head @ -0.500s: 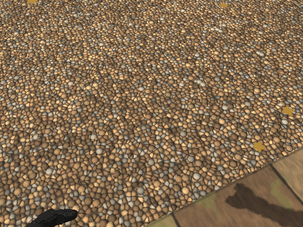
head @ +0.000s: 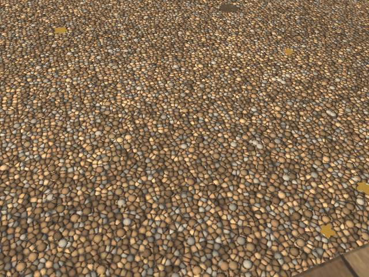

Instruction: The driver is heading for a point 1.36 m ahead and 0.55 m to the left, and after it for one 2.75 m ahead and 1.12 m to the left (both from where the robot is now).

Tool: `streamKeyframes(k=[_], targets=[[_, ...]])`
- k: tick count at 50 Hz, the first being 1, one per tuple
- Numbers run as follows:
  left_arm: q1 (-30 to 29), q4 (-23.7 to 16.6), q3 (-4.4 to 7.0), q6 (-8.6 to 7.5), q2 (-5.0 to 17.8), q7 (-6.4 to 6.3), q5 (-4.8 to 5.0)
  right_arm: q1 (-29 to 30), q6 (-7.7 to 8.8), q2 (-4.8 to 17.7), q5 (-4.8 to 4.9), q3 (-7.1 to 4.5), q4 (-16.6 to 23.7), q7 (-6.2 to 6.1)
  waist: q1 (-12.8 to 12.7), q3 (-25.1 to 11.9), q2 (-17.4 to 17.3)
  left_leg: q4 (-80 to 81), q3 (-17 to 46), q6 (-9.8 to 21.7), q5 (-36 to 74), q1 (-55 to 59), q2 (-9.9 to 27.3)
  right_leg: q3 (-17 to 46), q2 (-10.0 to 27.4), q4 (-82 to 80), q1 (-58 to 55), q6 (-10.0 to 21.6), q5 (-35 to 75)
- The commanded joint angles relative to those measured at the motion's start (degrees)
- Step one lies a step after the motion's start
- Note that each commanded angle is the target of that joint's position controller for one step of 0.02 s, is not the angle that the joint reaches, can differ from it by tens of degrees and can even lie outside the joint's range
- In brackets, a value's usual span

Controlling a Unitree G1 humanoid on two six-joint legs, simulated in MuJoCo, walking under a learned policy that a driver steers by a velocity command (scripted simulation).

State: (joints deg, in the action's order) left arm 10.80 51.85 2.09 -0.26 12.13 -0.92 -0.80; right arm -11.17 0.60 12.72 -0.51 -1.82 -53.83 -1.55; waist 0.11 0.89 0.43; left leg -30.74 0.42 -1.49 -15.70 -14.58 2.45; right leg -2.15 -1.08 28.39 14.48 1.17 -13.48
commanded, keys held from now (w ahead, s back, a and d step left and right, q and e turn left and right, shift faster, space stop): no key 0.54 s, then w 0.46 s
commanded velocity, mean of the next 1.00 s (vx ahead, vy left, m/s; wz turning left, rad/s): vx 0.14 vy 0.00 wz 0.00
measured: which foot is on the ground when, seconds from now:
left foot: down 0.00-1.00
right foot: down 0.00-0.80, up 0.82-1.00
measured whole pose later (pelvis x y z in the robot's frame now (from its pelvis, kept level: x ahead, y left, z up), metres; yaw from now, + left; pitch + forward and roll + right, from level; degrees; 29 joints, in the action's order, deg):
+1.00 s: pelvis +0.11 +0.04 +0.01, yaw +1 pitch +1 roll -1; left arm 7.3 58.5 3.9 -4.9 14.7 0.2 1.6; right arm -27.0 5.7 10.1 -0.1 -1.5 -63.6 0.2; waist 3.0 -1.1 1.3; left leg -17.4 -2.8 2.5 -16.7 -1.8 -0.7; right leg -0.9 4.1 56.8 32.8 3.5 -11.3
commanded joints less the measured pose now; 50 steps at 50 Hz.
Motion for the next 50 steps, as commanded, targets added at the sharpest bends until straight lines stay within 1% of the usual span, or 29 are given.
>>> streamKeyframes(k=[1,5,8,17,27,28,29,30,31,32,33,34,35,36,37,38,39,40,41,42,43,44,45,46,47,48,50], targets=[[-0.5,-1.3,1.41,-0.6,5.5,-0.21,0.37,-0.5,0.66,6.8,0.24,-1.3,1.2,-0.38,0.4,-2.7,-2.6,5.1,2.2,2.2,11.0,1.1,2.1,2.9,2.9,-3.1,-3.1,1.2,9.4],[-0.2,1.0,1.5,-0.16,5.4,-0.49,0.57,-0.4,0.29,6.6,0.35,-1.24,-0.2,-0.49,0.4,-2.5,-1.0,4.8,1.6,2.3,13.0,1.8,1.5,2.8,2.9,-2.8,-4.2,1.0,11.5],[-0.1,2.6,1.52,0.12,5.5,-0.73,0.66,-0.3,0.05,6.3,0.38,-1.22,-1.2,-0.52,0.3,-2.1,-0.4,4.9,1.2,2.3,13.5,2.1,1.1,2.8,3.0,-2.8,-4.7,0.9,12.2],[-0.5,6.3,1.29,0.47,5.8,-1.18,0.77,-0.5,-0.49,5.4,0.35,-1.13,-3.9,-0.78,0.1,-0.7,-0.6,5.9,0.3,2.0,12.2,2.7,0.2,2.7,3.3,-3.5,-4.8,0.8,11.1],[-0.3,9.3,0.81,0.51,5.1,-1.27,0.73,-1.7,-0.7,4.8,0.3,-0.88,-6.2,-1.09,0.0,0.7,-0.6,7.1,-0.2,1.6,8.7,2.4,-0.3,2.6,3.2,-5.0,-3.9,0.7,7.2],[0.9,10.1,0.74,0.58,4.8,-1.29,0.76,-3.1,-0.78,4.2,0.36,-0.78,-7.1,-1.12,0.0,-0.5,-0.3,6.9,-1.1,1.8,2.6,2.8,-1.1,2.2,2.7,-5.4,-4.4,0.9,0.5],[1.5,10.4,1.14,0.76,5.8,-1.39,1.22,-3.5,-0.88,4.6,0.79,-1.0,-7.4,-1.22,-0.2,0.4,0.3,5.2,-2.4,2.5,-6.9,1.1,-2.5,2.2,2.2,-5.4,-3.4,1.8,-11.0],[1.9,10.4,1.57,0.81,7.0,-1.48,1.61,-3.2,-0.8,5.0,1.03,-1.19,-7.0,-1.34,-0.6,2.5,1.3,3.6,-2.9,3.2,-15.5,-1.9,-3.1,3.9,3.1,-6.5,-1.2,3.2,-22.1],[2.4,10.2,1.82,0.54,7.7,-1.52,1.8,-2.3,-0.4,5.0,1.07,-1.21,-6.3,-1.4,-1.0,5.1,2.5,1.7,-2.9,3.8,-19.7,-5.4,-3.1,7.2,5.3,-8.6,0.7,4.8,-29.4],[4.0,10.2,2.12,-0.06,8.6,-1.42,2.02,-1.4,0.33,4.1,1.13,-1.04,-5.5,-1.26,-1.7,6.6,4.6,-1.6,-3.2,4.0,-19.0,-8.8,-3.0,12.3,8.8,-11.3,0.4,6.7,-33.6],[6.1,10.7,2.6,-0.75,9.9,-1.23,2.22,-0.8,1.22,2.6,1.28,-0.79,-5.0,-0.89,-2.3,6.7,7.9,-7.0,-4.7,3.9,-14.5,-11.0,-3.4,19.3,13.5,-14.9,-1.2,9.3,-36.2],[7.2,11.0,3.08,-1.32,10.9,-1.12,2.21,-0.5,1.92,2.0,1.45,-0.76,-4.8,-0.4,-2.4,6.8,10.2,-12.5,-4.2,4.3,-10.9,-11.2,-2.4,25.6,17.8,-17.9,-0.5,11.8,-36.8],[6.4,10.5,3.08,-1.86,10.6,-1.02,1.99,-0.5,2.45,2.4,1.68,-0.99,-4.5,0.08,-1.8,7.1,9.5,-15.7,-2.7,5.3,-10.8,-11.1,-1.0,28.3,19.8,-19.1,1.3,12.9,-35.4],[4.4,9.5,2.94,-2.42,10.1,-0.82,1.9,-1.1,2.93,2.5,1.88,-1.15,-4.5,0.46,-0.7,7.1,8.8,-16.2,-1.7,6.2,-12.3,-10.5,-0.1,27.8,20.1,-19.2,2.4,12.6,-32.8],[1.7,8.5,2.89,-2.72,10.1,-0.6,2.36,-2.8,3.32,2.1,2.1,-1.14,-4.9,0.71,1.1,6.9,8.6,-11.5,-1.7,7.2,-13.0,-7.3,0.4,24.6,18.8,-18.4,4.1,11.2,-30.1],[-2.3,7.3,2.81,-2.68,10.0,-0.39,3.11,-6.6,3.68,1.7,2.17,-1.25,-6.4,0.78,3.9,6.7,8.0,-2.2,-3.2,8.0,-9.6,1.1,-0.3,18.8,15.5,-16.3,8.6,8.9,-26.6],[-3.9,6.7,2.67,-2.54,9.2,-0.2,3.3,-10.7,3.78,2.1,1.81,-1.75,-8.7,0.72,5.5,6.1,6.0,3.4,-5.2,7.3,-3.7,9.4,-2.8,12.9,11.1,-11.6,12.5,6.9,-22.1],[-4.4,6.1,2.19,-2.71,7.4,-0.07,3.01,-16.0,3.73,3.7,1.24,-2.4,-10.6,0.7,6.7,4.1,0.6,6.1,-0.2,7.3,-3.1,16.2,-0.3,7.6,7.3,-1.6,16.4,4.8,-16.2],[-4.8,5.0,1.17,-3.33,3.4,0.26,2.35,-23.2,3.87,8.5,1.25,-3.54,-11.4,0.54,7.9,0.6,-14.4,15.6,19.5,11.4,-11.1,23.3,12.0,-1.3,1.4,19.2,24.4,1.1,-12.0],[-6.7,2.7,1.34,-4.41,3.9,0.24,2.74,-25.3,4.79,11.4,0.72,-3.54,-11.4,1.41,8.0,1.8,-19.0,22.5,38.7,18.2,-18.5,22.8,20.6,1.8,-1.0,31.1,33.5,1.4,-19.0],[-7.3,2.5,1.66,-5.12,5.4,0.43,3.69,-20.6,5.74,8.2,0.36,-2.36,-10.2,1.46,5.2,5.6,-10.8,22.2,37.6,18.2,-19.5,20.4,21.0,5.8,3.0,38.0,37.4,2.6,-15.4],[-5.5,3.3,1.65,-5.58,5.7,0.79,3.92,-17.1,6.34,6.1,0.54,-1.72,-8.9,1.65,3.4,6.5,-7.2,21.6,30.8,15.9,-15.8,20.2,18.4,6.3,5.0,39.4,38.8,3.5,-9.0],[-4.6,4.0,1.89,-5.85,6.1,0.82,3.33,-14.8,6.52,6.1,0.71,-1.52,-7.9,2.05,2.3,5.8,-5.3,21.7,25.1,13.7,-9.5,19.7,15.9,5.6,6.3,38.0,37.8,3.9,-4.3],[-4.9,4.2,2.33,-5.9,7.0,0.81,2.73,-13.6,6.4,5.4,0.86,-1.15,-7.3,2.17,1.9,5.8,-5.1,22.0,19.9,12.1,-1.3,19.0,14.4,5.3,7.5,34.6,36.3,3.8,-0.8],[-5.5,4.2,2.53,-5.78,7.0,1.02,2.4,-14.3,6.04,3.7,0.62,-0.6,-7.3,2.11,2.0,5.1,-5.5,22.1,15.2,10.9,5.9,18.2,12.4,4.4,8.0,31.7,33.5,3.4,1.6],[-6.2,4.0,2.41,-5.55,5.9,1.26,2.3,-15.8,5.75,3.3,0.38,-0.39,-7.6,1.88,2.2,4.5,-6.3,22.1,12.1,10.6,11.4,17.9,11.1,3.2,7.6,29.1,31.9,2.7,3.2],[-10.2,2.4,1.85,-5.07,3.9,1.52,2.05,-17.3,5.35,4.5,0.25,-0.45,-7.7,1.17,2.9,5.1,-5.6,22.7,8.0,10.7,17.1,16.3,9.6,1.5,6.7,21.8,30.2,1.4,6.6]])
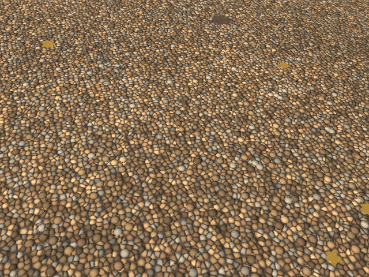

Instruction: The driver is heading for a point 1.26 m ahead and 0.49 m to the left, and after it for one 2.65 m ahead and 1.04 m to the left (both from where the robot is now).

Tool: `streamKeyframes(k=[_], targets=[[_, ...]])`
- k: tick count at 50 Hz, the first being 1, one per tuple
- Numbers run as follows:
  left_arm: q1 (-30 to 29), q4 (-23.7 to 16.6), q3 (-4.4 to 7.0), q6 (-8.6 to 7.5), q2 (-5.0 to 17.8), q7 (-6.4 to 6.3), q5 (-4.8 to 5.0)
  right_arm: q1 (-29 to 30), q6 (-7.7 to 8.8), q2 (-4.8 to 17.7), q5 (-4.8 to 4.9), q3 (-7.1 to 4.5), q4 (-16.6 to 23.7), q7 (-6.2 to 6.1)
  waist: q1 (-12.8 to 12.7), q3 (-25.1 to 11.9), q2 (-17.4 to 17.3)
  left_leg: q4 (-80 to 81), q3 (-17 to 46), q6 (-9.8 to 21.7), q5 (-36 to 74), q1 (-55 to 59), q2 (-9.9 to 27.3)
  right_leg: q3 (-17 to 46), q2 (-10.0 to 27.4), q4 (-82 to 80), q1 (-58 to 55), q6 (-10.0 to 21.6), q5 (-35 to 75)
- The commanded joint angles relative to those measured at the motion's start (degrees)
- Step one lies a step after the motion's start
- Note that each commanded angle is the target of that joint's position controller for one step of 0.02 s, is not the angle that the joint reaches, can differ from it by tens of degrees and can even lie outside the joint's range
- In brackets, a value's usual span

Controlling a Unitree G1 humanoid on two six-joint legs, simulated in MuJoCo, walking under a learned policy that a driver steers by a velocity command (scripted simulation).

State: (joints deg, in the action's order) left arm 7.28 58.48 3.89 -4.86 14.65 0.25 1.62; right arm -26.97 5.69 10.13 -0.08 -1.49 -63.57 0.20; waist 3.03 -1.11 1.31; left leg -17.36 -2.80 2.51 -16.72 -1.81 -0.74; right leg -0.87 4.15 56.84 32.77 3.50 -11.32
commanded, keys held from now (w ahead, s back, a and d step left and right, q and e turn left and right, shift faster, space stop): w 0.16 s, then w+q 0.84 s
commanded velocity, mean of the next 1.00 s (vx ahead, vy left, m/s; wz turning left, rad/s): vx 0.48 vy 0.00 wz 0.36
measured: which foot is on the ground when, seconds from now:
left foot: down 0.00-0.28, up 0.30-0.72, down 0.74-1.00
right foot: up 0.00-0.22, down 0.24-0.72, up 0.74-1.00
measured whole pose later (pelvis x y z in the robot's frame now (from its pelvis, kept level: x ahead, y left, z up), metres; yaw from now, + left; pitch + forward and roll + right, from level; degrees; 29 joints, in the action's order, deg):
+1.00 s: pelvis +0.54 +0.04 -0.06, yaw +23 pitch +2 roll -1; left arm -0.1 49.1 3.2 -5.7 15.3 -0.1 -0.9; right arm -18.2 4.1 12.2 0.5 -4.3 -49.5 -0.4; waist 3.2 2.3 1.2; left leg -27.8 5.0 5.2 -13.7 -15.4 -6.2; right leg 5.3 4.0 46.8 35.7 -1.1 -10.0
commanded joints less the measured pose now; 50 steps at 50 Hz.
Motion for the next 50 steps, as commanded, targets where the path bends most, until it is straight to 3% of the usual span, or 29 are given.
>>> streamKeyframes(k=[1,5,8,11,12,13,14,15,16,17,18,19,21,22,25,28,33,35,36,37,38,39,40,41,42,43,45,47,50], targets=[[-9.8,-5.5,-0.34,-0.41,0.6,0.55,-0.39,-1.5,0.14,7.9,-0.17,-0.85,2.3,-0.95,0.4,7.7,-5.7,10.0,9.8,6.6,18.7,1.7,12.1,-0.4,0.7,-11.9,10.0,-1.3,6.8],[-16.2,-8.2,-1.06,-0.35,0.8,1.76,0.2,-3.5,0.24,10.4,0.18,-1.73,1.7,-1.39,1.4,8.7,-7.6,12.2,6.5,7.2,17.8,-1.7,12.5,-2.1,-1.4,-21.5,1.9,-1.5,14.2],[-17.6,-9.7,-0.78,-0.82,2.5,2.78,0.73,-3.2,0.18,9.3,0.97,-2.14,1.0,-1.59,0.0,9.5,-7.0,8.9,5.3,6.0,21.5,5.5,14.9,2.1,0.4,-25.3,4.1,0.8,16.3],[-15.6,-10.0,0.32,-2.06,5.4,3.25,0.58,-1.9,-0.6,10.9,0.78,-3.09,1.9,-1.55,-2.1,6.7,-7.0,0.7,6.6,5.0,36.4,9.4,15.4,0.2,-2.7,-29.3,-2.9,1.8,12.6],[-10.7,-8.9,1.2,-2.32,7.2,3.06,0.52,-0.9,-1.0,11.6,0.5,-3.47,2.3,-1.3,-4.8,3.4,-8.0,-6.1,6.9,4.8,45.0,8.6,15.1,-1.0,-4.4,-28.7,-10.2,2.7,10.5],[-1.9,-6.3,2.63,-2.73,9.8,2.81,0.24,-2.5,-1.35,8.3,0.25,-2.74,2.8,-0.58,-7.3,-3.4,-5.9,-19.6,5.2,2.8,47.3,0.1,11.1,-1.4,-4.5,-27.8,-27.5,5.1,11.7],[9.3,-4.1,3.74,-2.59,12.1,2.8,-1.0,-5.5,-1.21,3.1,0.93,-0.78,3.6,0.27,-9.5,-14.8,1.1,-39.9,2.5,-1.3,33.6,-20.3,6.6,15.9,7.6,-29.3,-51.5,11.1,1.2],[15.1,-2.4,3.6,-1.76,11.0,2.65,-0.66,-4.5,-0.35,2.5,1.72,-0.07,4.1,0.44,-11.0,-23.4,8.4,-55.5,5.2,-1.3,-6.4,-29.0,1.3,31.4,15.5,-34.5,-60.2,13.2,-13.5],[11.3,-2.7,2.34,-1.6,8.2,2.58,-0.17,2.0,0.52,7.4,3.34,-1.45,6.9,0.0,-11.3,-18.6,9.2,-59.7,9.6,0.8,-12.2,-34.0,3.0,31.0,16.0,-38.5,-55.5,10.3,-13.8],[6.3,-3.7,1.93,-1.92,6.8,2.39,-0.32,8.4,0.89,10.4,4.15,-2.59,9.4,-0.86,-10.3,-10.4,6.1,-58.3,9.4,1.8,-9.3,-37.0,5.2,25.9,14.9,-40.4,-47.8,8.2,-9.2],[2.1,-3.9,1.67,-2.51,5.6,2.31,-1.01,11.2,0.79,9.6,3.78,-2.91,10.3,-1.44,-8.5,-4.5,2.2,-54.7,9.1,1.8,-6.0,-36.4,6.8,20.6,13.7,-42.2,-39.2,7.1,-2.1],[-0.4,-3.6,1.32,-3.1,4.1,2.3,-1.75,11.0,0.23,7.9,2.96,-3.21,10.1,-1.66,-6.3,-2.0,1.6,-51.7,8.8,2.1,-4.5,-33.1,8.2,15.9,12.5,-43.6,-32.3,6.3,3.3],[-2.2,-2.8,1.3,-3.29,3.0,2.12,-1.89,8.2,-1.29,3.7,2.74,-3.23,10.4,-1.45,-2.8,0.3,3.4,-47.6,7.5,2.5,-4.0,-29.0,9.5,10.4,11.6,-47.1,-25.1,6.8,4.0],[-2.8,-2.8,1.47,-3.44,3.4,1.66,-1.65,8.5,-1.76,3.0,2.55,-3.23,11.2,-1.16,-2.0,1.2,3.5,-46.2,6.7,2.5,-1.4,-28.8,9.9,8.5,11.9,-48.8,-23.1,7.4,4.5],[-3.8,-2.3,1.61,-3.72,4.4,-0.35,-1.47,13.1,-1.34,4.6,1.7,-4.14,13.4,-0.05,-0.9,3.9,2.9,-32.8,5.5,1.9,15.5,-29.6,9.3,-0.2,9.0,-49.4,-20.3,5.7,6.4],[-2.3,-1.8,2.29,-3.37,7.1,-1.46,-1.42,17.3,-1.1,4.7,1.34,-3.95,14.5,1.61,-1.6,2.9,3.7,-20.5,1.9,2.0,27.4,-22.8,6.4,-5.7,7.4,-47.9,-19.2,4.3,6.3],[-0.6,-2.7,2.53,-3.12,8.8,-1.59,-0.12,22.1,-3.04,8.1,1.86,-4.32,17.1,3.88,-1.3,6.7,0.6,-16.1,3.7,3.6,26.1,-27.1,8.3,-8.3,12.2,-42.0,-28.8,2.3,3.6],[-0.9,-3.9,2.62,-2.52,9.3,-1.3,-0.03,18.1,-3.38,9.2,1.54,-4.98,16.4,3.97,1.0,5.6,-2.1,-14.9,1.4,4.9,22.0,-21.5,6.6,-10.5,11.7,-32.4,-28.5,2.0,9.5],[-2.1,-4.7,2.39,-2.37,8.6,-1.01,0.29,12.3,-3.37,10.2,1.18,-5.83,14.7,3.64,4.2,2.7,-4.5,-12.4,-1.5,6.3,23.6,-12.8,4.1,-12.3,9.6,-22.4,-25.4,1.7,14.2],[-2.4,-5.6,1.94,-2.27,6.9,-0.71,0.53,4.2,-3.48,12.4,0.54,-7.31,11.5,2.96,7.4,-0.6,-10.0,-9.8,-3.1,8.6,24.8,-2.8,1.0,-13.8,4.1,-4.0,-20.5,0.8,12.5],[-0.6,-9.0,1.3,-2.88,3.4,-0.22,-0.68,3.3,-3.2,18.3,-0.21,-8.2,11.3,2.21,2.5,2.4,-27.8,-11.8,13.9,13.9,41.4,7.2,8.5,-11.9,-5.2,20.2,0.0,-1.8,-18.5],[8.2,-8.9,-0.01,-3.64,2.3,0.53,-1.88,5.0,-1.86,16.8,-0.02,-6.13,14.4,2.67,-2.8,-6.3,-24.2,-13.5,30.1,20.7,40.4,14.7,14.6,0.5,-5.4,28.7,9.8,-2.0,-27.4],[4.0,-11.9,0.7,-4.52,5.8,0.87,1.18,2.0,-1.02,16.6,0.35,-6.82,14.6,3.31,0.3,-10.5,-19.7,-3.3,42.9,23.8,13.5,18.0,19.2,4.9,-5.8,30.1,17.4,-1.3,-25.3],[-0.9,-13.2,0.74,-4.7,6.5,0.59,2.35,4.5,-0.33,16.4,1.13,-6.7,14.8,2.84,-0.9,-7.0,-11.0,0.5,45.7,20.5,-2.5,13.4,20.0,7.4,-1.8,22.7,20.9,-0.7,-18.6],[-2.7,-12.7,1.0,-3.78,8.0,-0.17,0.94,10.2,-0.26,13.5,0.93,-5.62,16.7,2.19,-2.3,-4.1,-5.6,1.2,43.9,18.0,-3.0,5.6,19.4,7.8,0.3,17.7,18.0,-1.2,-13.5],[-1.7,-11.9,1.14,-2.7,8.1,-0.56,-0.5,14.0,-0.1,13.7,-0.05,-5.32,18.3,1.72,-4.3,-3.5,-4.8,0.3,43.2,17.9,1.7,-2.6,19.2,8.4,1.7,15.1,12.7,-2.2,-12.0],[-2.0,-11.2,1.56,-1.3,8.8,-0.71,-2.45,16.3,-0.08,13.5,-0.35,-5.27,19.8,0.27,-5.3,-3.0,-3.3,1.4,35.4,15.5,5.6,-10.6,15.0,8.5,2.5,5.2,5.7,-3.4,-9.5],[-6.5,-12.0,0.77,-1.11,6.3,-0.76,-3.04,14.3,-0.07,14.9,0.31,-5.75,19.7,-0.98,-3.5,-2.3,-2.8,1.1,27.2,13.8,15.1,-13.8,11.1,6.0,1.0,-4.8,2.0,-4.7,-2.6],[-11.6,-13.0,-0.39,-1.44,3.1,-0.16,-2.46,11.1,-0.84,14.2,1.2,-5.93,19.1,-1.84,-0.7,-2.4,-3.2,0.5,20.2,11.1,16.5,-15.3,6.6,3.5,-2.7,-19.1,-4.4,-5.7,10.4]])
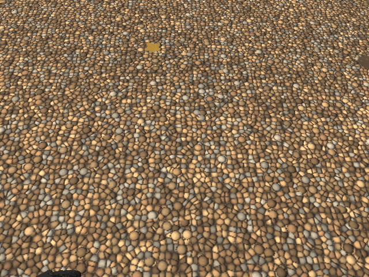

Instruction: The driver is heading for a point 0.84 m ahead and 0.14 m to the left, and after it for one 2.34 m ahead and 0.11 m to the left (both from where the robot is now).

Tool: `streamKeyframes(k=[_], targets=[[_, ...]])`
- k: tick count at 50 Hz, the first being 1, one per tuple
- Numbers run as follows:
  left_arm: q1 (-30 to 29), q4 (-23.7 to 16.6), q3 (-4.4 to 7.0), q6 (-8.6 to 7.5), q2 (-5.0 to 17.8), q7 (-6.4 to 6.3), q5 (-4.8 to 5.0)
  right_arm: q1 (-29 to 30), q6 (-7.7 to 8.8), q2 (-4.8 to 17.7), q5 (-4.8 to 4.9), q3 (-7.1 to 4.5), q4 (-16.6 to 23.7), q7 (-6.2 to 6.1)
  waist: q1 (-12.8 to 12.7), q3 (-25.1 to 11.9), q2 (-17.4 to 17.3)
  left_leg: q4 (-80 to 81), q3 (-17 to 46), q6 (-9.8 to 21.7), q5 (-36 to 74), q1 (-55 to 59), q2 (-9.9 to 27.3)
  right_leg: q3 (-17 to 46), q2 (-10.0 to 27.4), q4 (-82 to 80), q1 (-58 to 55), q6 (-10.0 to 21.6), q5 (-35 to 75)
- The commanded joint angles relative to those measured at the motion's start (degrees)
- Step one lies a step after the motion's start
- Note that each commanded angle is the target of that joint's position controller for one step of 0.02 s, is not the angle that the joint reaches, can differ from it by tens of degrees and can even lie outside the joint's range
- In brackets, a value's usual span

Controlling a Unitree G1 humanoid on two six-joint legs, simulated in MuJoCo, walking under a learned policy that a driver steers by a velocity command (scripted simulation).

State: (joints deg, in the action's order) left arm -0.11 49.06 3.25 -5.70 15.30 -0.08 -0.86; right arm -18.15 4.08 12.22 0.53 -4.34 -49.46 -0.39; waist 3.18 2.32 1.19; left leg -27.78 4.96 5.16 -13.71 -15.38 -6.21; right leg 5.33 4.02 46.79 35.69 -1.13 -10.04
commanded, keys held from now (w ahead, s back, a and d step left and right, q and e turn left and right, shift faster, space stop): w+q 0.78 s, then w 0.06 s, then w+e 0.16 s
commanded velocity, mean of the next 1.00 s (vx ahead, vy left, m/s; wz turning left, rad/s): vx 0.50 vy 0.00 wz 0.52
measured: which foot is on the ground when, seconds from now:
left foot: down 0.00-0.18, up 0.20-0.66, down 0.68-1.00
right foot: up 0.00-0.16, down 0.18-0.68, up 0.70-1.00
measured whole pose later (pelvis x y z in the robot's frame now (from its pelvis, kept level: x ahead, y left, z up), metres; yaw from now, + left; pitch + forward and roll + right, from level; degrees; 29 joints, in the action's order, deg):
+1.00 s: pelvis +0.49 +0.13 +0.01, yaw +32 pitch +2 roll +1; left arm 6.1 44.3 2.6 -4.8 17.1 1.1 0.2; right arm -18.1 4.0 15.1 -0.1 -3.1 -40.7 0.4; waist 2.4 1.1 2.6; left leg -16.3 1.5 4.8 -11.6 -6.4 -5.6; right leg 2.0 7.3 44.5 40.7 -1.8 1.3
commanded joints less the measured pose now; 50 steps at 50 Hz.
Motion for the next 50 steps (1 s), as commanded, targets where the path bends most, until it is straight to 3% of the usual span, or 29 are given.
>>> streamKeyframes(k=[1,3,5,7,8,9,10,11,12,13,14,16,20,25,29,31,32,33,34,35,36,37,38,39,41,43,46,50], targets=[[-5.1,-4.0,0.19,-0.62,2.4,0.24,0.48,1.4,0.51,11.7,0.56,-3.03,4.8,-1.18,-0.2,-5.7,-4.0,10.7,12.4,7.9,12.0,-1.3,11.9,-3.2,-3.5,-11.6,-8.4,-1.3,10.9],[-6.1,-4.7,0.34,-0.72,3.3,0.3,1.11,-0.3,0.1,10.9,0.6,-2.92,4.2,-0.78,0.7,-4.8,-5.4,9.4,14.3,7.2,8.3,0.5,12.2,-2.8,-4.2,-15.1,-9.2,-1.0,10.0],[-5.3,-5.1,0.91,-1.34,5.2,0.38,1.57,-1.0,-0.26,10.3,0.7,-2.83,4.1,-0.74,0.0,-4.4,-6.7,7.5,17.5,6.6,4.1,2.4,13.0,-1.9,-4.4,-18.0,-11.3,-0.2,7.7],[-0.5,-3.9,1.67,-2.16,6.7,0.46,1.59,0.2,-0.65,9.4,0.58,-2.48,5.0,-0.96,-3.1,-4.7,-8.4,3.8,19.1,5.3,2.6,2.5,12.0,-2.4,-4.4,-20.9,-17.4,1.3,5.9],[5.1,-2.4,2.47,-2.45,8.3,0.27,1.25,1.3,-0.63,7.6,0.35,-1.88,5.9,-1.03,-5.8,-6.7,-8.3,-1.4,17.8,3.7,3.2,-0.2,10.0,-1.4,-2.5,-21.1,-25.1,2.8,4.8],[14.1,-1.0,3.43,-2.61,11.3,-0.07,0.51,2.3,-0.33,4.2,-0.02,-0.77,7.1,-0.87,-9.5,-12.1,-2.9,-16.4,12.2,1.1,-1.0,-7.4,6.0,7.3,6.4,-21.8,-37.8,6.2,-0.6],[20.0,0.2,4.63,-1.76,16.6,-0.12,-0.39,-3.1,0.47,1.8,1.47,-0.05,9.5,-0.72,-7.0,-16.3,15.7,-33.2,4.1,-2.2,-20.5,-25.7,-1.2,33.8,19.3,-29.3,-52.2,15.4,-13.6],[18.7,-0.1,4.0,-1.52,13.0,0.16,0.95,-4.3,0.62,7.7,2.3,-0.84,8.7,-0.74,-7.1,-13.5,14.3,-42.5,4.3,-2.9,-20.7,-34.4,4.0,41.0,21.0,-31.3,-52.1,16.6,-25.7],[16.2,-1.5,2.94,-1.27,8.6,0.1,1.39,-0.2,0.32,10.9,1.77,-1.54,8.9,-0.67,-8.3,-7.9,8.5,-45.6,4.3,-3.0,-15.3,-36.2,6.4,32.5,18.3,-31.4,-47.1,14.1,-25.1],[13.5,-2.1,2.43,-0.88,7.1,0.1,1.07,2.5,-0.08,10.6,1.06,-1.67,9.3,-0.69,-7.5,-4.7,4.7,-45.4,2.6,-3.1,-10.7,-34.4,8.4,24.0,15.6,-31.8,-40.9,12.0,-17.9],[11.3,-2.2,2.02,-0.56,5.9,0.12,0.57,4.0,-0.21,10.0,0.46,-1.77,10.0,-0.56,-6.5,-2.8,3.8,-43.2,2.5,-3.1,-7.3,-32.6,10.0,18.7,13.6,-32.9,-36.0,11.2,-11.5],[10.0,-1.8,1.58,-0.57,4.9,0.03,0.13,4.3,-0.85,8.1,0.95,-1.65,11.1,0.08,-4.8,-2.0,4.8,-39.5,1.8,-3.1,-4.4,-28.0,12.6,10.4,11.2,-35.6,-30.4,10.3,-3.3],[12.0,-0.6,2.62,-0.91,8.1,-0.21,0.41,7.1,-1.58,6.6,1.0,-0.91,14.1,0.34,-4.9,-2.4,2.8,-32.2,0.5,-4.9,1.9,-29.3,13.6,1.8,11.9,-38.4,-30.9,12.2,7.8],[13.9,-0.2,2.86,-0.13,9.8,-0.46,0.95,13.9,-1.37,5.4,0.91,0.11,16.8,1.97,-7.1,-0.7,2.7,-17.1,-3.8,-4.5,14.2,-25.3,12.5,-9.2,9.9,-38.0,-32.0,10.0,12.6],[17.1,0.6,3.3,1.03,11.8,-0.29,1.91,18.5,-1.64,5.9,1.1,0.23,19.4,3.35,-8.1,1.5,3.0,-10.4,-6.9,-2.4,10.6,-23.6,11.0,-12.3,12.2,-35.8,-37.2,8.5,16.0],[17.0,0.4,3.74,1.74,13.5,-0.47,2.33,17.1,-1.82,7.7,0.76,-0.62,19.9,3.71,-6.0,0.1,4.4,-8.7,-9.8,-0.2,4.6,-18.4,7.9,-14.7,12.7,-29.7,-39.7,7.4,32.8],[17.0,0.2,4.0,2.19,14.4,-0.7,2.45,13.3,-1.97,9.4,0.62,-1.53,19.3,3.69,-3.4,-2.6,5.3,-7.9,-11.5,1.3,2.2,-12.6,5.4,-16.1,12.3,-22.8,-40.0,6.8,43.1],[16.5,0.0,3.86,2.63,14.3,-1.0,2.55,4.5,-2.07,11.8,0.75,-3.11,16.9,3.41,1.7,-7.0,4.3,-4.1,-12.5,3.3,5.2,-0.5,2.7,-18.0,10.8,-11.6,-36.9,5.4,47.4],[17.2,-0.8,3.09,2.45,12.4,-1.24,1.46,-5.7,-2.6,15.9,0.95,-5.15,14.1,2.31,6.2,-12.3,0.2,-3.9,-5.7,6.0,6.7,17.8,5.3,-18.1,9.1,4.5,-23.9,2.9,35.9],[22.2,-4.7,0.16,0.91,3.5,-0.25,-1.02,-4.9,-2.37,23.5,1.37,-6.14,14.2,1.73,-0.6,-17.1,-17.3,-0.5,26.4,16.3,0.6,38.1,21.6,-15.2,-1.5,26.2,3.5,-0.6,-18.6],[16.7,-5.8,0.46,-1.63,7.4,0.56,1.17,-8.0,-1.58,19.5,0.79,-4.7,16.1,1.92,3.5,-26.4,-12.2,9.4,43.2,19.7,-7.5,41.3,26.1,-1.4,-4.1,33.9,10.0,0.2,-24.0],[10.4,-7.6,1.44,-2.67,10.6,0.94,3.43,-6.4,-0.79,16.0,0.04,-3.56,15.1,2.24,4.5,-18.1,-8.3,10.4,34.7,16.1,-2.5,36.7,24.3,-0.6,-1.5,33.7,14.9,1.5,-18.3],[9.6,-7.9,0.97,-3.14,9.6,0.69,2.9,-3.1,-0.38,14.5,0.35,-3.02,15.1,2.15,2.1,-13.0,-4.9,10.2,27.7,14.3,2.4,28.1,21.9,-0.7,0.7,28.9,13.1,2.1,-13.5],[10.1,-7.1,1.12,-3.0,9.5,0.26,1.48,1.3,-0.35,12.6,0.3,-2.36,15.8,2.01,-0.7,-9.4,-2.5,10.6,22.0,12.8,7.8,19.3,19.6,-0.6,2.5,24.0,8.8,1.7,-10.8],[13.2,-6.3,1.59,-1.3,9.7,0.45,1.07,5.6,-0.2,10.5,-0.77,-1.43,17.0,1.66,-4.4,-7.4,-4.1,13.1,16.4,11.9,15.1,9.1,17.5,-0.7,4.4,19.2,1.5,1.0,-7.9],[14.0,-5.8,1.18,-0.03,7.6,0.58,0.54,5.4,0.34,10.5,-0.54,-1.27,16.0,1.28,-5.2,-6.6,-3.6,14.8,12.0,12.2,20.3,4.9,16.9,-2.3,4.2,15.1,0.0,-0.5,-5.2],[9.4,-6.9,0.25,0.63,5.5,0.69,0.5,3.4,0.8,11.5,-0.56,-1.34,14.0,0.52,-3.5,-3.8,-4.2,16.8,5.8,10.5,21.2,3.4,15.5,-3.1,4.4,5.5,1.5,-1.6,5.8],[2.9,-8.2,-0.44,0.32,4.5,1.6,1.52,0.7,1.22,12.2,-0.65,-1.17,11.5,0.43,-0.1,-1.0,-4.5,18.5,0.9,7.5,14.4,4.7,15.0,-4.6,2.4,-7.6,-0.3,-0.1,19.3]])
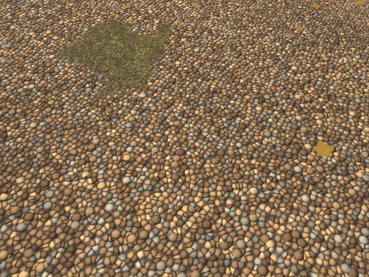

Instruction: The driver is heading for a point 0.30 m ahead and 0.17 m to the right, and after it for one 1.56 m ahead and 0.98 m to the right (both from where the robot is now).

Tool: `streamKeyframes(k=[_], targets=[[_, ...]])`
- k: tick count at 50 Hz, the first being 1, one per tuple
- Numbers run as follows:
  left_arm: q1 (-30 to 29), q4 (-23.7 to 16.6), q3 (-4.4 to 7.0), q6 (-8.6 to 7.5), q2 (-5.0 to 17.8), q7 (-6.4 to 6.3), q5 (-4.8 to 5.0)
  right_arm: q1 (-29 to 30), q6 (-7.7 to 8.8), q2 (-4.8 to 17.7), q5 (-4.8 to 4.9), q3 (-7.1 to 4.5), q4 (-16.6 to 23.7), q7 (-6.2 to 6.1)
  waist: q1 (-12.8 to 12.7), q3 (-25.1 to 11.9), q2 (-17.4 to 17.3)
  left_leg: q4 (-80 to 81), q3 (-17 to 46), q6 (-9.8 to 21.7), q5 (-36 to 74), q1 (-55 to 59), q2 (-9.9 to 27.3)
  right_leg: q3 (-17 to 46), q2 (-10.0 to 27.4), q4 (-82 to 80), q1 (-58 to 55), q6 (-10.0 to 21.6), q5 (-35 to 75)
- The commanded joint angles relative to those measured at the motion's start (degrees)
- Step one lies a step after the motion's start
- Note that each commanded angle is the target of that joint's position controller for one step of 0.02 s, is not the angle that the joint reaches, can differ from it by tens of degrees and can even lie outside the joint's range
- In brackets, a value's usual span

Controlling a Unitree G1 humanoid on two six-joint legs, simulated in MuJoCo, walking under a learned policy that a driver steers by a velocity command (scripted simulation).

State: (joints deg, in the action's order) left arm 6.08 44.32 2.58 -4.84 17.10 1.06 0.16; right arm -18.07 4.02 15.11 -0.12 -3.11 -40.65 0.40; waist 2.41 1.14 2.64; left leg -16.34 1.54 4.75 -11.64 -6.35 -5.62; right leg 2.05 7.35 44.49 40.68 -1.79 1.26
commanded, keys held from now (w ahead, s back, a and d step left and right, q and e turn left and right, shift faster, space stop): w+e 0.16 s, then e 0.84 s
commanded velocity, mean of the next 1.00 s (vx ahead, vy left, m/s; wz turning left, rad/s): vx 0.20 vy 0.00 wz -0.47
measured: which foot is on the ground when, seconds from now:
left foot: down 0.00-0.22, up 0.24-0.68, down 0.70-1.00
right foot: up 0.00-0.20, down 0.22-0.70, up 0.72-1.00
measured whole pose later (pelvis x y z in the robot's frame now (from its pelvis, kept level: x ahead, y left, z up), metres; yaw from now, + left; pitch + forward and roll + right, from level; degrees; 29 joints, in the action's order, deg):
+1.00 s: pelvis +0.33 -0.06 -0.01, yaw -33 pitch +2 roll +0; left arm 10.2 35.9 4.4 4.2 18.2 -0.2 1.2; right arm -8.7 -0.7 15.6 -0.7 -3.6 -38.9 -2.1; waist 0.8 3.1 1.2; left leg -26.3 -3.3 -0.6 -11.6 -16.7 3.5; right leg 0.9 1.2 51.0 26.9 -4.7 -23.0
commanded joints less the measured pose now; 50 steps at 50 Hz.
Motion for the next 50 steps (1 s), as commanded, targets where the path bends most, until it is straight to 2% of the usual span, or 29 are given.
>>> streamKeyframes(k=[1,4,7,9,10,11,12,13,14,15,16,18,20,22,24,27,31,33,34,35,36,37,38,39,40,42,44,47,50], targets=[[-4.6,-4.0,0.19,-0.59,2.9,0.71,0.79,-0.2,1.38,9.7,0.05,-2.49,2.0,-0.28,1.3,1.0,-5.9,7.4,4.1,7.7,11.1,-2.8,15.2,-1.4,-1.4,-6.9,-5.0,1.1,8.8],[-7.6,-5.8,0.21,-0.66,3.3,1.68,1.17,-2.1,1.09,10.0,0.13,-2.75,-0.2,-0.21,2.6,2.9,-5.4,5.9,3.1,7.0,12.4,5.0,18.1,-0.7,-2.4,-10.4,-0.5,3.0,5.1],[-7.7,-7.3,0.32,-0.81,3.6,2.85,0.99,-2.1,0.11,10.6,0.43,-3.12,-1.2,-0.74,1.8,2.5,-5.9,1.6,1.4,5.4,22.5,11.7,20.2,-1.6,-4.1,-12.0,0.6,5.3,-2.9],[-1.9,-6.5,1.42,-0.65,5.6,2.98,0.36,0.3,-0.76,11.7,0.22,-3.31,-0.5,-1.43,-1.6,-1.9,-7.8,-7.4,-1.3,3.1,44.6,12.4,18.6,-5.3,-8.0,-12.4,-8.7,7.1,-7.5],[5.6,-4.8,2.84,-0.59,8.1,2.69,-0.12,1.7,-1.43,11.7,0.18,-3.11,0.2,-1.99,-5.8,-6.5,-7.0,-18.6,-4.1,1.0,52.9,10.2,15.7,-7.3,-11.0,-14.6,-19.2,8.4,-4.4],[13.0,-4.1,4.13,-0.49,12.2,2.06,-0.43,0.9,-1.29,10.5,-0.54,-2.43,1.6,-2.72,-8.5,-12.6,-2.9,-34.4,-5.7,-2.3,40.4,-1.0,13.0,1.7,-5.0,-13.3,-35.4,11.5,10.5],[14.8,-4.9,5.02,-0.47,17.7,1.72,-0.88,-6.8,0.08,4.2,-1.93,-0.39,3.7,-1.94,-3.8,-21.4,12.3,-59.6,-4.2,-7.7,-9.2,-26.0,0.8,30.7,11.4,-13.7,-58.6,24.1,21.4],[16.5,-5.5,4.01,0.01,12.8,1.46,0.18,-4.9,1.37,7.9,-1.32,-0.47,2.6,-1.09,-7.6,-29.4,8.5,-67.5,5.6,-7.9,-23.9,-31.3,0.0,39.8,13.2,-18.7,-64.2,26.1,22.8],[13.4,-6.3,3.4,0.5,10.7,1.02,0.21,-0.3,1.94,9.8,0.8,-0.9,4.3,-0.49,-8.0,-22.8,5.2,-67.5,7.1,-7.2,-21.0,-35.1,3.7,30.9,11.3,-18.7,-59.7,23.3,22.7],[10.6,-6.9,3.1,0.96,9.2,0.61,0.59,3.4,2.02,9.6,0.69,-0.56,5.2,-0.73,-7.2,-16.4,-0.5,-63.6,5.5,-6.9,-17.7,-35.5,6.1,24.8,8.8,-19.2,-51.7,21.0,23.4],[8.0,-7.6,2.85,1.47,8.5,0.27,0.67,6.0,1.59,9.7,-0.21,-0.81,5.8,-1.27,-5.7,-10.6,-3.9,-59.7,4.2,-7.2,-15.9,-34.8,7.4,21.1,6.9,-20.7,-42.6,19.9,25.1],[5.7,-8.5,2.73,2.05,8.3,-0.16,-0.34,4.6,-0.15,9.6,-0.63,-1.1,6.3,-1.84,-2.1,-7.5,-1.8,-54.3,4.0,-7.6,-14.3,-28.5,8.3,18.3,4.3,-23.8,-31.4,19.4,25.5],[4.4,-8.6,3.14,2.27,9.3,-0.49,-0.39,2.1,-1.16,7.7,-0.72,-0.53,5.5,-2.41,-0.4,-7.3,0.0,-48.0,2.9,-8.9,-13.0,-26.2,7.9,15.5,2.8,-24.6,-26.6,19.2,29.0],[4.4,-8.5,3.68,2.9,10.7,-1.16,-0.03,2.7,-1.65,6.9,-0.99,-0.26,5.3,-2.93,-0.4,-9.0,0.4,-42.0,2.4,-10.1,-8.6,-25.2,6.8,14.0,1.6,-23.9,-25.4,18.3,29.7],[4.3,-8.5,3.83,4.04,10.8,-1.92,0.68,4.4,-2.06,6.7,-0.93,-0.21,5.2,-2.99,-0.9,-10.7,1.1,-37.4,2.7,-10.7,-2.8,-23.6,5.9,13.5,-0.1,-23.0,-25.0,16.3,24.4],[4.3,-8.7,3.75,5.61,10.3,-2.78,1.06,9.1,-2.31,6.5,-0.45,-0.21,6.3,-2.57,-2.4,-10.0,2.8,-30.8,3.7,-10.8,0.8,-22.8,4.8,15.8,-1.4,-22.3,-25.1,14.0,12.0],[4.9,-9.4,3.77,6.67,10.0,-2.95,0.83,12.4,-1.4,7.3,-0.03,-0.74,7.2,-1.79,-3.7,-8.4,5.6,-21.4,5.1,-9.7,-2.0,-21.3,3.2,22.2,-1.0,-19.6,-28.9,13.2,5.6],[3.5,-10.1,3.6,6.86,9.4,-2.98,1.2,10.4,-0.57,7.8,0.11,-1.34,6.6,-1.48,-2.0,-7.9,6.7,-11.8,5.0,-8.1,1.0,-16.5,3.2,24.6,-2.0,-16.8,-30.2,11.6,5.2],[2.6,-10.7,3.36,6.9,8.6,-3.01,1.37,8.5,-0.14,8.4,0.03,-1.74,5.9,-1.44,-0.8,-7.7,6.5,-5.0,5.0,-6.8,8.2,-10.9,4.9,24.3,-3.9,-14.7,-28.4,9.8,1.9],[4.6,-11.2,2.55,6.75,5.9,-2.85,0.62,7.3,-0.14,11.7,-0.82,-2.55,6.2,-1.84,-2.1,-10.2,1.0,-5.1,11.7,-3.0,16.4,-2.2,14.6,21.0,-6.8,-7.8,-23.2,7.2,-10.7],[10.6,-11.3,2.04,6.33,3.8,-2.57,0.15,9.3,-1.16,15.3,-2.12,-3.38,6.8,-2.26,-6.4,-9.4,-14.8,-6.3,24.0,6.0,35.0,4.7,26.2,10.5,-15.8,3.0,-11.4,3.2,-36.3],[9.8,-11.5,3.05,5.76,8.4,-2.32,-0.17,5.6,-1.6,12.9,-2.19,-3.29,5.8,-2.11,-3.5,-10.7,-18.2,-5.2,31.8,12.4,37.4,5.2,31.7,6.4,-14.0,16.1,-5.2,0.2,-41.9],[9.0,-10.6,4.21,5.94,11.4,-2.23,0.39,6.1,-1.69,10.2,-1.72,-2.53,6.3,-2.2,-2.8,-9.7,-12.5,-6.1,26.4,11.6,34.5,4.0,29.0,6.7,-11.6,23.0,-4.4,-1.1,-38.0],[8.5,-9.6,4.57,6.77,11.3,-2.45,0.88,8.0,-1.97,8.4,-1.28,-2.1,6.5,-2.28,-3.2,-8.1,-9.2,-6.7,19.8,8.7,31.2,2.3,24.7,5.9,-10.5,25.5,-4.1,-2.3,-34.1],[8.1,-9.4,4.52,7.66,10.5,-2.67,1.02,9.6,-2.28,7.6,-0.74,-1.83,6.9,-2.38,-3.3,-6.8,-8.6,-6.4,15.8,7.0,28.0,0.7,22.4,5.4,-9.7,26.5,-3.8,-3.1,-31.4],[7.2,-10.3,3.66,8.44,7.2,-2.41,1.3,10.9,-2.97,8.4,-0.91,-1.97,6.6,-2.68,-3.5,-5.0,-10.2,-4.6,9.7,6.2,26.1,-2.6,19.3,2.2,-9.0,24.2,-5.6,-4.0,-27.2],[4.9,-11.7,3.13,8.38,5.5,-2.22,1.43,10.1,-3.58,9.0,-1.2,-2.44,6.1,-3.02,-2.2,-5.4,-12.8,-3.7,7.0,7.0,25.0,-1.2,19.2,0.0,-8.3,18.6,-6.2,-4.3,-25.7],[2.9,-13.1,2.68,8.18,4.7,-1.51,1.03,10.2,-4.07,10.5,-0.85,-3.24,5.6,-3.07,-1.1,-7.4,-13.8,-3.8,4.6,7.7,23.9,-0.7,21.0,-1.4,-6.3,9.4,-11.3,-3.6,-24.6],[3.1,-13.6,3.05,8.33,5.6,-0.7,0.95,10.5,-4.13,11.8,-0.08,-3.85,5.1,-2.53,-0.9,-7.7,-14.6,-4.0,3.1,7.4,21.0,-1.6,22.5,-3.6,-6.2,1.6,-16.7,-2.0,-23.1]])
